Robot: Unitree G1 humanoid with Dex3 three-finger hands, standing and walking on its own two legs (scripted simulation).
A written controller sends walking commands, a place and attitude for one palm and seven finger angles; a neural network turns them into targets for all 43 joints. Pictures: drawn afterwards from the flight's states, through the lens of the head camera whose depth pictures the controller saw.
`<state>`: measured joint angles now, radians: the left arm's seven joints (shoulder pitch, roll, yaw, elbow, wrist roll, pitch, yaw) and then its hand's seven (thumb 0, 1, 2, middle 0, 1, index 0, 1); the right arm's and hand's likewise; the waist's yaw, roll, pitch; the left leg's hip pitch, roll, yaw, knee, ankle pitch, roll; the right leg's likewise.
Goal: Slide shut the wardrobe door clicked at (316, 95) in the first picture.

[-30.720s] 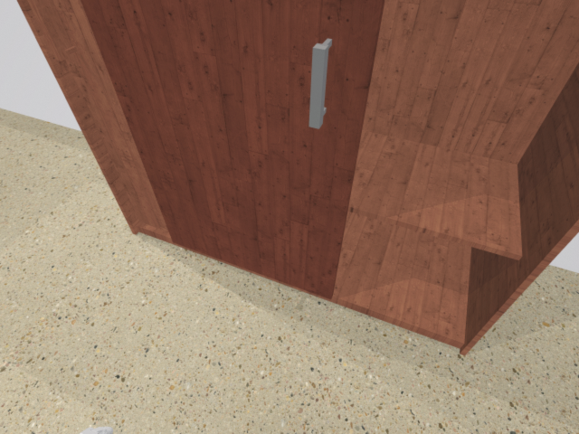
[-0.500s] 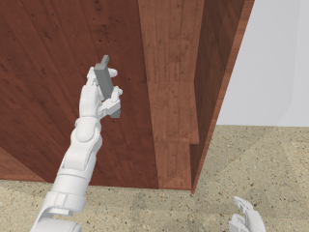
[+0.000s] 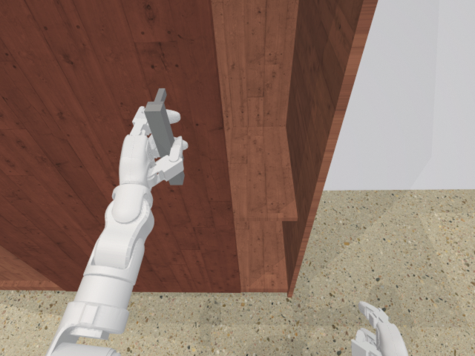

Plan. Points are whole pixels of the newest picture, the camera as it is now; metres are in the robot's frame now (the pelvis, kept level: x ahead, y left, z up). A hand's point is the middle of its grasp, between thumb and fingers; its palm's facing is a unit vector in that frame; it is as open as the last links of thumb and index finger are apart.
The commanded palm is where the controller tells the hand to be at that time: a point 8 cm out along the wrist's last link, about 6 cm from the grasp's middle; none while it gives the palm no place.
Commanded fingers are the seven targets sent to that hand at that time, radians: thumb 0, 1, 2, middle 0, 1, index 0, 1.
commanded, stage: step sideways, sliding the door along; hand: left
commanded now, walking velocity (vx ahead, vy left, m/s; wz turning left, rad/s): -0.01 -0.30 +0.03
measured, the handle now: (169, 139) +0.43 +0.16 +0.15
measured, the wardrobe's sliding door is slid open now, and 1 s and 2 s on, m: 0.19 0.19 0.19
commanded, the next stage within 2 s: stop walking and hold the door there in 0.98 s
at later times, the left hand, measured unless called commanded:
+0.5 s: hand (175, 160) +0.37 +0.13 +0.15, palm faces +0.07 -0.99 -0.10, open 6.4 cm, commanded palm +0.35 +0.16 +0.16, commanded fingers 0.00 0.90 0.90 -0.45 -1.40 -0.45 -1.40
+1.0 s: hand (174, 160) +0.37 +0.13 +0.15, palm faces +0.05 -0.99 -0.10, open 6.4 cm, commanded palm +0.35 +0.16 +0.16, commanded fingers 0.00 0.90 0.90 -0.45 -1.40 -0.45 -1.40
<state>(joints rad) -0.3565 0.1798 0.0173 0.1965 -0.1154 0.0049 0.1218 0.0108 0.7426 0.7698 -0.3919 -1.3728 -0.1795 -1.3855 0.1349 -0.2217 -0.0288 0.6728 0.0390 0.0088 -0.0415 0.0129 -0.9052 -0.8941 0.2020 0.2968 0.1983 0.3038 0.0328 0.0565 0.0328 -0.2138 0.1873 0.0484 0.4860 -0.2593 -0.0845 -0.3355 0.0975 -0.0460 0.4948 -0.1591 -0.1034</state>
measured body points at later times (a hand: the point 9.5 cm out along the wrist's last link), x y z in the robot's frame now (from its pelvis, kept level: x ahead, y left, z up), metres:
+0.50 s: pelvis +0.00 +0.01 +0.00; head +0.02 +0.00 +0.45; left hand +0.36 +0.19 +0.16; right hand +0.17 -0.22 -0.11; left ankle -0.01 +0.21 -0.73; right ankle +0.06 -0.05 -0.73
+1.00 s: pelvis +0.00 +0.02 +0.00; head +0.02 +0.00 +0.45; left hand +0.36 +0.19 +0.16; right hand +0.17 -0.21 -0.11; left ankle -0.01 +0.21 -0.73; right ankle +0.06 -0.05 -0.73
